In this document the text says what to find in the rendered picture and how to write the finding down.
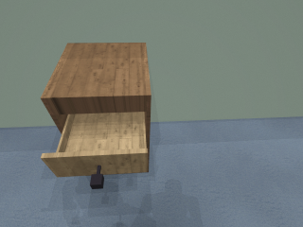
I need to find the cabinet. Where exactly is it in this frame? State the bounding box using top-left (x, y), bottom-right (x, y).
top-left (41, 43), bottom-right (152, 176)

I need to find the handle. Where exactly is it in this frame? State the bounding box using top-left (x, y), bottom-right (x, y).
top-left (90, 165), bottom-right (104, 189)

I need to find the drawer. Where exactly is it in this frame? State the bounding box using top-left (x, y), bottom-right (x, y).
top-left (41, 112), bottom-right (148, 178)

